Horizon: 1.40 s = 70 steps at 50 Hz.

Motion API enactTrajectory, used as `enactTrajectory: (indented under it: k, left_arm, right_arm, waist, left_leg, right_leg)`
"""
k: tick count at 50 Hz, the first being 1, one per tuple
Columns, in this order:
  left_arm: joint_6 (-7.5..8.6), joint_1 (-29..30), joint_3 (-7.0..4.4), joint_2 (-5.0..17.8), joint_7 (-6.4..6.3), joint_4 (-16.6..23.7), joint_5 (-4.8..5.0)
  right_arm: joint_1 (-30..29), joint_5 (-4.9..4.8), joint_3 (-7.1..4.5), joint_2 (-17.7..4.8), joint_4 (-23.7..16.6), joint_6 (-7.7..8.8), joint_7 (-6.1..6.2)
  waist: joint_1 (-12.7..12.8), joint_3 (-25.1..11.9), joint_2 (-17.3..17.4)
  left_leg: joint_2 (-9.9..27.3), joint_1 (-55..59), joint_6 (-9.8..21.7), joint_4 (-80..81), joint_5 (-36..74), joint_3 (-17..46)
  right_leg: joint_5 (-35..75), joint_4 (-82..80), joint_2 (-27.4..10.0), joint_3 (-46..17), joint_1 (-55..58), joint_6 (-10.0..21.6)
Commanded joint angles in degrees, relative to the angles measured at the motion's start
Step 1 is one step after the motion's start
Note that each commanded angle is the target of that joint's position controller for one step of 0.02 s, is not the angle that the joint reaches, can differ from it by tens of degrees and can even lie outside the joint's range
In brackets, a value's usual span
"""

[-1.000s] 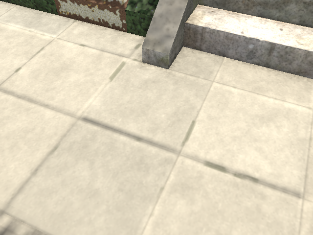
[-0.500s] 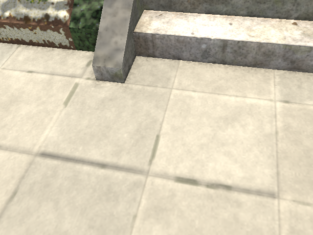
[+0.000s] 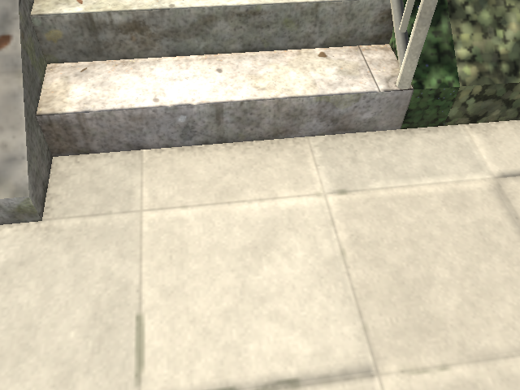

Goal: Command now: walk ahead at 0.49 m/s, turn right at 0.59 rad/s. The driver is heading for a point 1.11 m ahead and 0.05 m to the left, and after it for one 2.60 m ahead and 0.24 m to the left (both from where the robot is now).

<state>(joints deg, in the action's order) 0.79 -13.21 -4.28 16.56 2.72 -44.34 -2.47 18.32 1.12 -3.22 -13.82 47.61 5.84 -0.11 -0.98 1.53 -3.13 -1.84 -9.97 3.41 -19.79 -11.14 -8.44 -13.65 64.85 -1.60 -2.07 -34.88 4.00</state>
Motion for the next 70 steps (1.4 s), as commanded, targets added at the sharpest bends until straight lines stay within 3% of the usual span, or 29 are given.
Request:
enactTrajectory:
  k: [1, 6, 10, 12, 14, 15, 16, 17, 18, 20, 22, 28, 37, 40, 42, 43, 44, 45, 46, 48, 50, 53, 56, 62, 66, 67, 68, 69, 70]
  left_arm:
    - [-0.09, 1.1, 0.50, 0.0, 0.91, 4.2, -0.01]
    - [0.51, 11.8, 1.78, -1.4, 2.02, 7.5, 0.43]
    - [0.51, 16.9, 1.92, -0.9, 2.24, 9.6, 0.07]
    - [0.47, 15.2, 1.54, -0.2, 1.72, 9.4, -0.27]
    - [1.11, 4.4, 0.40, 1.7, 0.93, 6.2, -0.72]
    - [1.56, -6.0, -0.89, 4.4, 0.04, 2.8, -1.39]
    - [1.69, -9.4, -2.30, 10.4, -1.02, 2.6, -1.54]
    - [1.07, -12.4, -2.64, 11.8, -1.71, 3.2, 0.56]
    - [0.69, -10.7, -2.31, 10.0, -2.43, 1.5, 0.98]
    - [1.65, -4.6, -0.90, 5.1, -2.59, 0.8, 1.45]
    - [2.75, -1.9, 0.21, 2.4, -2.36, 0.4, 1.73]
    - [4.69, -7.4, 0.26, 3.2, -2.05, -3.6, 1.59]
    - [5.25, -12.3, 1.43, 2.9, -3.89, -8.1, 1.17]
    - [4.79, -11.1, 1.12, 5.5, -4.74, -8.8, 0.78]
    - [3.85, -9.7, 0.66, 7.3, -4.94, -8.4, 0.50]
    - [3.89, -8.3, 0.81, 7.3, -4.79, -6.9, 0.85]
    - [4.46, -12.7, 2.16, 0.7, -3.38, -3.9, 1.91]
    - [5.17, -7.1, 1.43, 4.4, -2.99, -2.8, 1.12]
    - [6.00, -2.4, 1.67, 4.3, -2.60, -0.8, 1.41]
    - [6.02, -1.5, 1.83, 3.7, -2.59, -0.7, 1.08]
    - [3.50, -3.6, 2.19, 2.5, -2.41, -0.7, -0.37]
    - [1.70, -1.7, 2.46, 1.5, -2.29, 0.7, -0.26]
    - [1.53, 3.6, 2.52, 1.7, -2.63, 2.8, 0.13]
    - [1.73, 12.3, 3.08, 2.9, -2.93, 5.9, 1.27]
    - [3.16, 4.3, 2.44, 6.2, -3.79, 3.7, 1.54]
    - [4.07, -1.0, 2.17, 7.0, -4.36, 2.5, 1.09]
    - [4.61, -6.7, 1.42, 10.9, -5.17, 2.4, 0.26]
    - [3.32, -4.5, 0.69, 13.8, -4.92, 3.7, 0.77]
    - [2.18, -3.8, 0.85, 9.4, -4.50, 3.9, 2.23]
  right_arm:
    - [1.0, -0.08, -0.63, -4.3, -2.0, 1.35, -0.23]
    - [4.2, -0.13, -0.68, -5.7, -0.3, 0.92, 0.04]
    - [8.1, -0.01, -1.02, -7.7, 1.8, -0.33, 0.92]
    - [8.9, 0.08, -1.25, -9.2, 2.7, -1.27, 1.39]
    - [9.4, -0.10, -1.33, -10.6, 3.3, -2.33, 1.65]
    - [8.9, -0.09, -0.94, -9.9, 2.5, -2.46, 1.56]
    - [10.8, -0.94, 0.77, -3.1, -1.4, -2.09, 0.44]
    - [7.1, -0.85, -0.20, -6.8, -3.4, -1.74, 0.05]
    - [0.5, -0.89, -0.55, -7.7, -4.5, -1.55, -0.06]
    - [0.6, -0.74, 0.21, -5.8, -3.3, -1.02, -0.25]
    - [5.2, 0.91, 0.39, -4.6, -1.0, -3.15, -0.76]
    - [-3.0, 0.15, -0.07, -3.9, -2.1, -4.69, -1.96]
    - [-16.0, 0.67, 1.11, -2.2, -6.4, -3.71, -2.91]
    - [-11.6, 0.65, 0.58, -3.3, -5.8, -3.73, -2.49]
    - [0.7, 1.07, -0.79, -5.8, -2.2, -3.18, -2.00]
    - [9.6, 1.90, -2.27, -9.4, 0.0, -2.92, -1.41]
    - [10.6, 1.88, -4.38, -16.8, -0.5, -3.26, -0.67]
    - [9.5, -0.84, -4.17, -15.1, -0.4, -3.82, -0.98]
    - [5.4, -1.03, -3.81, -13.7, -0.6, -4.07, -0.58]
    - [0.7, -0.85, -2.53, -8.6, -1.0, -3.89, -0.41]
    - [-0.8, -1.22, -1.92, -7.3, -1.0, -3.04, -0.26]
    - [0.6, -1.22, -2.46, -9.8, -0.5, -1.89, -0.40]
    - [3.0, -1.23, -2.54, -10.3, -0.1, -2.41, -0.31]
    - [6.5, -0.70, -2.77, -10.4, -0.2, -4.71, 1.06]
    - [1.4, -0.23, -3.33, -11.7, -2.3, -4.69, 1.34]
    - [-0.7, -1.00, -3.19, -11.4, -2.9, -4.11, 0.92]
    - [0.4, -2.20, -2.10, -7.9, -5.2, -3.46, 0.59]
    - [10.8, -3.51, -1.74, -4.8, -5.0, -4.17, 1.27]
    - [11.3, -0.52, -2.37, -10.3, -2.3, -5.56, 1.80]
  waist:
    - [1.3, 0.8, 6.7]
    - [-1.0, 2.6, 7.1]
    - [-2.5, 4.0, 7.1]
    - [-1.2, 2.0, 8.3]
    - [3.5, -4.7, 8.3]
    - [8.0, -10.6, 5.4]
    - [6.6, -18.3, -6.9]
    - [8.2, -22.8, -6.4]
    - [7.9, -14.2, -0.3]
    - [2.7, -4.8, 3.5]
    - [-1.0, -3.7, 2.3]
    - [0.8, 1.9, 0.6]
    - [4.0, 5.5, 0.5]
    - [1.1, 1.5, -1.8]
    - [-4.3, -5.6, -1.8]
    - [-8.7, -10.6, 1.6]
    - [-4.6, -16.7, 16.5]
    - [-6.1, -18.8, 10.3]
    - [-4.5, -8.9, 6.9]
    - [-0.3, -1.3, 0.2]
    - [2.4, -1.2, 2.1]
    - [2.8, -0.2, 3.7]
    - [1.1, -1.1, 5.5]
    - [-3.3, -3.0, 8.5]
    - [0.8, -3.9, 9.2]
    - [4.0, -5.3, 7.4]
    - [5.0, -12.5, -0.4]
    - [0.0, -19.8, -12.7]
    - [-0.2, -19.3, -4.8]
  left_leg:
    - [16.7, 2.4, 6.7, 11.9, 11.6, 9.8]
    - [14.9, 3.7, 4.6, 11.1, 17.5, 1.0]
    - [17.0, 11.4, 3.9, 8.0, 24.2, -1.6]
    - [17.5, 14.7, 3.2, 0.7, 41.5, -4.0]
    - [17.4, 13.0, 2.6, -16.4, 50.5, -5.8]
    - [16.2, 3.3, 1.2, -30.3, 39.5, -6.3]
    - [10.3, -19.9, -1.6, -50.3, -2.5, -6.0]
    - [2.2, -30.0, -2.9, -61.8, -20.5, 3.1]
    - [6.1, -35.1, -2.3, -61.2, -12.7, 7.7]
    - [9.5, -28.7, -2.0, -51.1, -7.0, 8.2]
    - [10.0, -21.4, -2.7, -46.8, -6.4, 8.3]
    - [8.7, -28.8, -2.5, -39.2, 4.6, 9.4]
    - [4.3, -28.9, 1.2, -18.0, 11.0, 3.8]
    - [-0.5, -20.7, 4.6, -15.6, 2.5, -0.2]
    - [-3.9, -6.5, 7.6, -11.6, -0.5, 0.1]
    - [1.3, 7.7, 10.8, -8.7, -2.4, 8.7]
    - [19.2, 27.1, 21.1, -7.1, 0.1, 38.6]
    - [20.9, 29.4, 23.1, 1.3, -1.2, 52.4]
    - [19.7, 21.5, 20.5, 3.2, -0.1, 42.9]
    - [15.2, 7.3, 15.7, 5.3, 10.8, 32.6]
    - [11.0, 0.8, 13.8, 6.9, 16.1, 26.5]
    - [8.5, -2.3, 13.0, 6.4, 31.4, 22.3]
    - [5.9, -0.8, 9.0, 2.5, 45.2, 19.5]
    - [5.7, 7.4, 5.4, -3.7, 44.0, 24.0]
    - [4.9, 6.0, 2.7, -12.1, 41.7, 28.8]
    - [2.2, 2.7, 1.2, -18.8, 38.8, 28.0]
    - [-1.0, -4.3, -0.7, -32.3, 18.1, 24.1]
    - [-10.6, -15.7, -1.7, -46.1, -30.3, 15.5]
    - [-5.3, -17.8, -1.5, -51.4, -27.6, 14.5]
  right_leg:
    - [6.0, -2.1, -2.7, -1.5, -6.9, -0.7]
    - [14.9, -18.9, -2.1, 4.3, -3.1, -0.2]
    - [8.4, -27.0, -0.6, 8.1, -1.2, 1.9]
    - [2.0, -29.4, 2.9, 10.5, 3.9, 4.0]
    - [-0.5, -33.8, 7.4, 10.7, 18.3, 6.9]
    - [-0.5, -36.2, 5.0, 5.2, 33.9, 9.2]
    - [-6.6, -37.6, -14.0, -21.3, 54.2, 15.0]
    - [-0.3, -46.9, -21.7, -42.4, 57.1, 19.5]
    - [7.6, -46.7, -18.4, -29.8, 52.6, 16.8]
    - [20.3, -48.6, -12.9, -16.8, 36.8, 12.0]
    - [23.7, -51.3, -9.4, -9.9, 29.3, 9.8]
    - [23.3, -57.5, -7.8, -1.7, 28.6, 7.2]
    - [34.8, -56.0, -10.3, 7.5, 40.1, 3.9]
    - [60.0, -44.7, -11.1, 10.2, 44.1, 2.6]
    - [61.9, -25.5, -10.8, 11.9, 41.2, 2.2]
    - [46.6, -9.6, -8.9, 12.6, 30.1, 1.3]
    - [-3.3, 14.3, 2.6, 11.8, 4.8, -1.8]
    - [-14.5, 21.1, 5.5, -0.2, -5.3, -1.6]
    - [-8.2, 18.1, 1.1, -2.1, -9.3, -1.4]
    - [-3.5, 8.4, -2.5, -1.0, -3.7, -2.3]
    - [-3.6, 3.0, -3.6, -0.6, 2.2, -4.3]
    - [-1.0, -3.2, -2.9, 1.7, 2.1, -6.5]
    - [4.5, -11.1, -1.2, 3.1, 1.5, -7.5]
    - [9.2, -23.9, 2.3, 1.9, 1.2, -6.3]
    - [7.8, -36.8, 4.1, -0.8, 14.7, -3.0]
    - [16.0, -43.0, 2.4, -1.4, 23.5, -1.6]
    - [34.1, -40.8, -11.3, -11.9, 37.3, 1.5]
    - [57.6, -39.2, -27.5, -28.6, 47.0, 11.8]
    - [48.6, -39.5, -26.3, -30.0, 41.6, 13.3]
